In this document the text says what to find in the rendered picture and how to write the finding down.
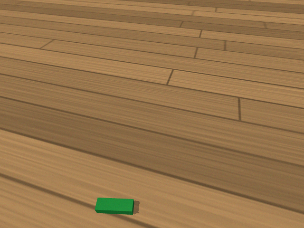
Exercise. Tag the carton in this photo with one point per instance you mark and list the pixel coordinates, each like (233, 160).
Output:
(114, 206)

